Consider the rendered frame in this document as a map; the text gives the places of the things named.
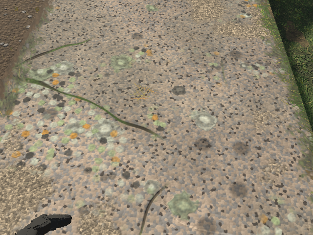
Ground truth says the robot left hand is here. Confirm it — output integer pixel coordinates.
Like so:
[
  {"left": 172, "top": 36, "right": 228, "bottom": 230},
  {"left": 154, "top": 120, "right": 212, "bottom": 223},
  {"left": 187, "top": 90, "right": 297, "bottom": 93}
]
[{"left": 15, "top": 213, "right": 72, "bottom": 235}]

